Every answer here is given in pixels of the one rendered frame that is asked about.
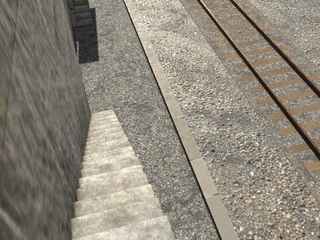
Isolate stairs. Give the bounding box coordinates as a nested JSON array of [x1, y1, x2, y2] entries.
[[70, 109, 180, 240], [72, 0, 93, 27]]

